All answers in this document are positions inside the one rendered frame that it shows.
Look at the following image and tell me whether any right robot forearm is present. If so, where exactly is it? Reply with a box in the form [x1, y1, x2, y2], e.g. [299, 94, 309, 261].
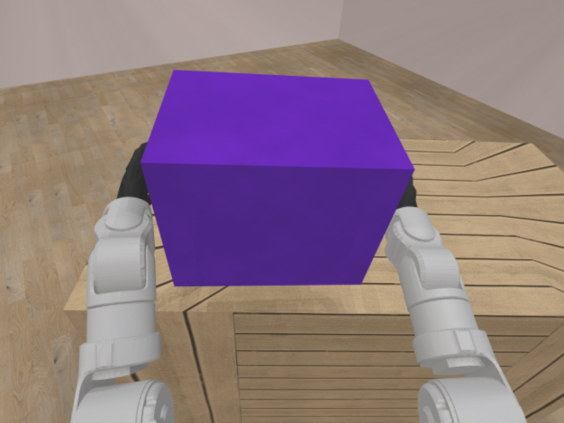
[384, 206, 527, 423]

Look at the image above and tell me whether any robot left upper arm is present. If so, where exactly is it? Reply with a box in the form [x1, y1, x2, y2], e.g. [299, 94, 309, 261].
[73, 380, 175, 423]

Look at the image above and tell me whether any robot right upper arm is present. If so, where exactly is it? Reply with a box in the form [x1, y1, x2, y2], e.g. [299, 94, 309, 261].
[418, 376, 525, 423]

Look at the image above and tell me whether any left robot forearm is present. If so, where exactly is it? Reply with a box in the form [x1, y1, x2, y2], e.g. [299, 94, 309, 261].
[70, 197, 161, 423]

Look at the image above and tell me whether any right robot hand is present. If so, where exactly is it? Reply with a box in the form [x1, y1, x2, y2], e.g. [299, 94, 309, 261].
[397, 177, 418, 209]

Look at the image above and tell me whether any pedestal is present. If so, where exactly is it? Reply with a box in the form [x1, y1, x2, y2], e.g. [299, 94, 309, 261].
[63, 138, 564, 423]

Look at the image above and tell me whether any carton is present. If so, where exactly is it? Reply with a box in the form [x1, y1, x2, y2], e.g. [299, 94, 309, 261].
[140, 70, 415, 286]

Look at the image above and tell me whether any left robot hand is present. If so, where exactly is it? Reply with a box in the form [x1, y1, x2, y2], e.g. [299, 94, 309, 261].
[117, 142, 152, 205]

